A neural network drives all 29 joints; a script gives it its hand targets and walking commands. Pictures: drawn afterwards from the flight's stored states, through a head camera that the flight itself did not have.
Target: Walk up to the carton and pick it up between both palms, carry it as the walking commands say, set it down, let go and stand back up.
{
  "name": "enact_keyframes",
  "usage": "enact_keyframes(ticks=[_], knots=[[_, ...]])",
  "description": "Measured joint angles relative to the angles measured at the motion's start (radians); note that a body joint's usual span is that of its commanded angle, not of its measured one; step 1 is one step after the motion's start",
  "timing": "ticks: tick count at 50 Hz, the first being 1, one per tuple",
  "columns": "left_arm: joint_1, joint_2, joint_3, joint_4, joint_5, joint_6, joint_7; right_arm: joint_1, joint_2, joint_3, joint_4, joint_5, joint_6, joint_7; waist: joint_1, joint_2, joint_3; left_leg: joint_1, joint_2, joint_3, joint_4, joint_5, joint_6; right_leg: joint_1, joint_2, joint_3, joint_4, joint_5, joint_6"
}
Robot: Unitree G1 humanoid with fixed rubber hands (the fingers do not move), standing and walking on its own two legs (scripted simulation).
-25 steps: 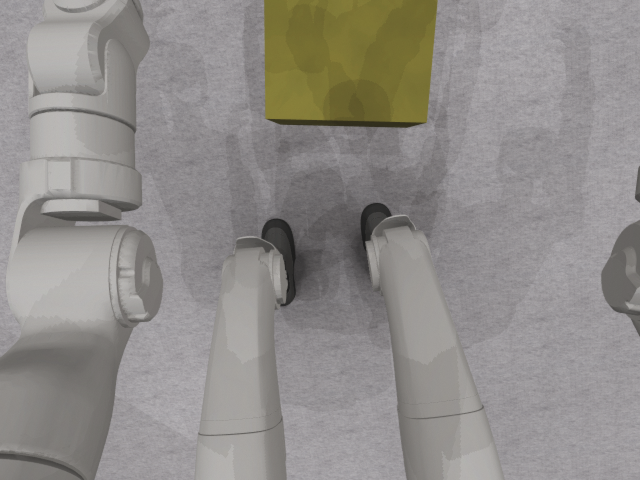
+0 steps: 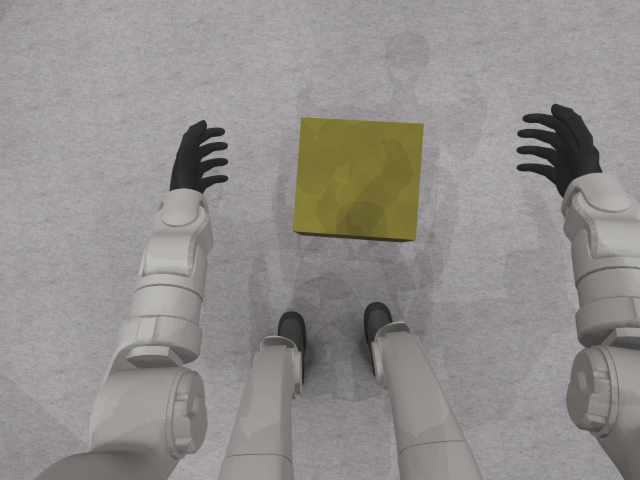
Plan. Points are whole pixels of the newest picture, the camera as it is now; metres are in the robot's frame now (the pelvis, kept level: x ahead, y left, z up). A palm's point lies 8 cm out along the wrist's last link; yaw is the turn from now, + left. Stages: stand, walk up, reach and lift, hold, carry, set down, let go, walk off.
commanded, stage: let go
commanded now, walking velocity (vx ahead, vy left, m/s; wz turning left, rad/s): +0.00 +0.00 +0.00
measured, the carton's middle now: (356, 185) +0.50 -0.07 -0.61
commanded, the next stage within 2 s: stand in 1.06 s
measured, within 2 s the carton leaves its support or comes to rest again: neither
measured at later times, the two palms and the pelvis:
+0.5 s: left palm (86, 331) +0.29 +0.23 -0.03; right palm (581, 322) +0.26 -0.22 -0.02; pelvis +0.07 +0.02 +0.07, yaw +0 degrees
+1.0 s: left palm (39, 430) +0.21 +0.26 +0.00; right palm (575, 412) +0.19 -0.20 +0.00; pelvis +0.05 +0.04 +0.07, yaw -3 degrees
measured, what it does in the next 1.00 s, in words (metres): rises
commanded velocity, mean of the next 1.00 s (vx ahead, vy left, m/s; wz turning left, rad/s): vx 0.00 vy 0.00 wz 0.00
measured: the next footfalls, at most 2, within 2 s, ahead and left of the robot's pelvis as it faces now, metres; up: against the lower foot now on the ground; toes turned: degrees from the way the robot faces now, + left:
none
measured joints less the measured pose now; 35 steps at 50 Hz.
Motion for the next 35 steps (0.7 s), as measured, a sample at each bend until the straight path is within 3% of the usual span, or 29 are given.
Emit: enact_keyframes(ticks=[6, 25, 35], knots=[[0.236, -0.006, -0.024, -0.09, -0.017, -0.041, -0.025, 0.237, 0.026, 0.061, -0.11, 0.033, -0.023, -0.009, -0.006, -0.017, -0.02, 0.158, 0.001, -0.009, -0.093, -0.005, -0.001, 0.154, -0.003, -0.007, -0.078, -0.015, -0.006], [0.792, 0.02, -0.103, -0.088, -0.016, -0.226, -0.101, 0.859, 0.202, 0.2, -0.235, 0.02, -0.189, -0.051, 0.008, -0.071, -0.089, 0.696, -0.005, -0.011, -0.35, 0.015, 0.036, 0.714, -0.02, -0.001, -0.371, 0.014, 0.027], [1.037, 0.07, -0.158, -0.156, -0.053, -0.211, -0.129, 1.047, 0.194, 0.24, -0.293, 0.023, -0.148, -0.047, 0.037, -0.053, -0.033, 0.993, -0.013, 0.027, -0.443, 0.032, 0.069, 1.013, -0.031, 0.038, -0.493, 0.056, 0.053]])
